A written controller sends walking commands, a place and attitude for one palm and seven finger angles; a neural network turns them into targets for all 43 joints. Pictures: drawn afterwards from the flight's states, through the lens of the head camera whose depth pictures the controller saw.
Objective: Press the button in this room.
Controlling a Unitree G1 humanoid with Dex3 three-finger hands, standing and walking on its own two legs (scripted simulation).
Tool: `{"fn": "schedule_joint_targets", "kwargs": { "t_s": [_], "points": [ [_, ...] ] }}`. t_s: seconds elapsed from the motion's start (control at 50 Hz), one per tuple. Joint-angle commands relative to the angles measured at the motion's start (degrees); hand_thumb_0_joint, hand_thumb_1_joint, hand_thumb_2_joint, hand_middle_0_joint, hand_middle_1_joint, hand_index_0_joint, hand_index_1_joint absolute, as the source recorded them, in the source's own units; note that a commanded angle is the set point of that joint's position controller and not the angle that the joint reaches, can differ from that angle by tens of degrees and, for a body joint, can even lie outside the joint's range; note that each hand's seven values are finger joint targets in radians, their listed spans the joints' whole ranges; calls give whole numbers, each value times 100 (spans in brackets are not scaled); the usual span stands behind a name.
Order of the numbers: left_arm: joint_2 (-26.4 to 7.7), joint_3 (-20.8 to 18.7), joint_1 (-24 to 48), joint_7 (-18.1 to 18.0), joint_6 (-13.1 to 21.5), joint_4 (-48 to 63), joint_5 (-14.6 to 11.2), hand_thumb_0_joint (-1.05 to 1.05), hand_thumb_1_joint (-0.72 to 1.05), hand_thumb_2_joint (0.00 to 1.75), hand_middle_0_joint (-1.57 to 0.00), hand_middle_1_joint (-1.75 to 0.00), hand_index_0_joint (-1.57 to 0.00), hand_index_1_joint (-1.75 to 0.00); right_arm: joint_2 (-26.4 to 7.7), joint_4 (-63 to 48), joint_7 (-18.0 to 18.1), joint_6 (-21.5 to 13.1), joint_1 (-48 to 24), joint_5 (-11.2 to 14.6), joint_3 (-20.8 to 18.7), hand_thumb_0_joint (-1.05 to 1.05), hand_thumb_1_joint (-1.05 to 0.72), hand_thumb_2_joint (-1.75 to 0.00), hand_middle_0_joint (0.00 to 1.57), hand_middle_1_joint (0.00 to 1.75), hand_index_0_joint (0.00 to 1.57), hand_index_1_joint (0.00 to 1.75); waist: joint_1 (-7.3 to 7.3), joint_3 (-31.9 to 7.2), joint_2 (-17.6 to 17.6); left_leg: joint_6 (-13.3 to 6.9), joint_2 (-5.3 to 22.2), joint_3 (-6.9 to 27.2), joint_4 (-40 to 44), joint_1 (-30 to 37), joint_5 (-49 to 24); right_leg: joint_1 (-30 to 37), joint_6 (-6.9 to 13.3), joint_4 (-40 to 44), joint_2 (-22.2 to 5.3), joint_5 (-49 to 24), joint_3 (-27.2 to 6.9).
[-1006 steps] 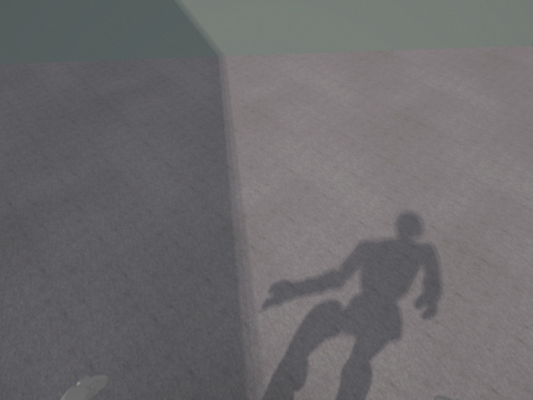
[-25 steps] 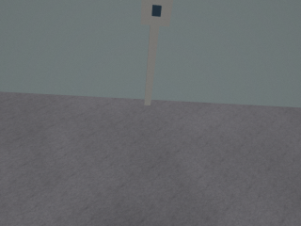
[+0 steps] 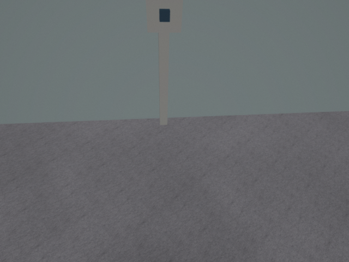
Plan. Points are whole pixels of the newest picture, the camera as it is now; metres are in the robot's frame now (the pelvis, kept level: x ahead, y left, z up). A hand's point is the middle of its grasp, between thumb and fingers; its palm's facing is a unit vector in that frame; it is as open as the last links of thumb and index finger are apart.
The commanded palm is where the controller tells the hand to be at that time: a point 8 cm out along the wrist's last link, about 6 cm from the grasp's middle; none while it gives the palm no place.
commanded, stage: look at it before walking up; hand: left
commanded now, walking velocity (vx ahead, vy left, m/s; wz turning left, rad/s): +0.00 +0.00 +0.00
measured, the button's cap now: (164, 15) +1.20 +0.13 +0.08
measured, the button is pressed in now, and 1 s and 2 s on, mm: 0 0 0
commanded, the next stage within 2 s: walk to a spot facing it in 0.52 s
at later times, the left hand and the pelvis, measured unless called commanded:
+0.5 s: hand out of the picture -0.05 +0.14 -0.18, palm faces +0.04 -0.99 -0.13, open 7.4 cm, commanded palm none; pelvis -0.01 -0.01 +0.00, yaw +0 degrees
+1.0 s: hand out of the picture +0.02 +0.13 -0.17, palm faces -0.04 -0.96 -0.26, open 7.4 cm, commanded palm none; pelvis +0.01 -0.06 -0.02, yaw -8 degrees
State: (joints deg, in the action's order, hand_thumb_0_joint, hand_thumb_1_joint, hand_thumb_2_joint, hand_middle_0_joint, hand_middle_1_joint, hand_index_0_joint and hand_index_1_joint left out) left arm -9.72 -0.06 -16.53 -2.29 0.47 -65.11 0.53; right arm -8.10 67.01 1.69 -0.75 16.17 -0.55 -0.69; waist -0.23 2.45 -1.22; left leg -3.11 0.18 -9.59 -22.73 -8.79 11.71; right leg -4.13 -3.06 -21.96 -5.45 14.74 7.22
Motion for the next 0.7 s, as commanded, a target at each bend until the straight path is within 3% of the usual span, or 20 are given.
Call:
{"fn": "schedule_joint_targets", "kwargs": {
  "t_s": [0.0,0.12,0.26,0.6,0.64,0.68],
  "points": [
    [-324,-20,-579,-30,-6,46,-6,0,90,90,-20,-30,-20,-30,-523,-176,3,-97,279,31,-51,0,-90,-90,20,30,20,30,-34,305,131,157,801,973,675,-71,-678,-434,200,322,-355,-446,-303],
    [-276,-15,-627,-39,-16,49,0,0,90,90,-20,-30,-20,-30,-448,-108,-4,-80,418,37,-76,0,-90,-90,20,30,20,30,-27,368,113,144,781,1007,781,-187,-130,-505,205,284,-319,-326,-302],
    [-179,-5,-732,-57,17,40,12,0,90,90,-20,-30,-20,-30,-345,-73,0,-79,511,47,-108,0,-90,-90,20,30,20,30,13,218,43,129,748,927,603,-68,-229,-602,227,316,-308,-392,-346],
    [-111,-16,-856,-52,46,13,45,0,90,90,-20,-30,-20,-30,-367,-162,8,-67,470,41,-131,0,-90,-90,20,30,20,30,55,486,146,138,741,985,731,-219,384,-866,258,360,-259,-207,-410],
    [-43,-31,-855,-22,25,-9,41,0,90,90,-20,-30,-20,-30,-363,-132,26,-55,527,10,-156,0,-90,-90,20,30,20,30,92,380,233,159,789,899,635,-33,707,-1005,279,304,-188,-46,-436],
    [-91,-118,-751,48,-44,108,86,0,90,90,-20,-30,-20,-30,-565,-215,25,5,531,-15,-272,0,-90,-90,20,30,20,30,126,435,488,68,1050,1062,747,-70,1907,-1414,331,-137,23,846,-281]
  ]
}}
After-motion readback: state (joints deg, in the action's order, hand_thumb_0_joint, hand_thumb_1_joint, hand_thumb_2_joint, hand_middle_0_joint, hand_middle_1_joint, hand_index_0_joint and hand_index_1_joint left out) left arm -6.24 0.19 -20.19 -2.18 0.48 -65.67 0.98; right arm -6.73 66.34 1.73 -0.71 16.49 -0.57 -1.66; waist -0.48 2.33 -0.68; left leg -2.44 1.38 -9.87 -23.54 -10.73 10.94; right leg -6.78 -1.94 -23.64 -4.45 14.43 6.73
